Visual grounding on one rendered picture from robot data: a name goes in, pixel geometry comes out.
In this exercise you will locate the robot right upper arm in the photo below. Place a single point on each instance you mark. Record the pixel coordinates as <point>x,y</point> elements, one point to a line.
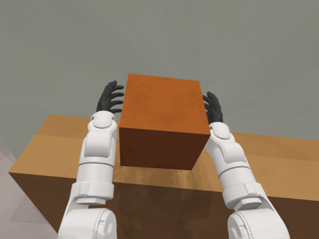
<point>256,224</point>

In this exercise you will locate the robot right hand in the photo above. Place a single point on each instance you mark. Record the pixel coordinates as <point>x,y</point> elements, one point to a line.
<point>214,113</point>

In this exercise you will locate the left robot forearm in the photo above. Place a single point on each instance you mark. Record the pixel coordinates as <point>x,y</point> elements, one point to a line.
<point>97,158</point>

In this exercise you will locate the robot left hand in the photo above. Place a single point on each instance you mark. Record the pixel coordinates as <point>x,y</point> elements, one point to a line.
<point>105,102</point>

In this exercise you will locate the robot left upper arm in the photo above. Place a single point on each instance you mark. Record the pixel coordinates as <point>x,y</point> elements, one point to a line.
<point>97,223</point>

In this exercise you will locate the right robot forearm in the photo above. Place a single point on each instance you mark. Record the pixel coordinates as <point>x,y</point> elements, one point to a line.
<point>240,189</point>

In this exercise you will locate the carton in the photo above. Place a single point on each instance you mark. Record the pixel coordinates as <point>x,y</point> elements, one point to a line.
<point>163,123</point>

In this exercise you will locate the pedestal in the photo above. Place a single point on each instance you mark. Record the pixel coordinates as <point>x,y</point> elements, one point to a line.
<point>155,203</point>

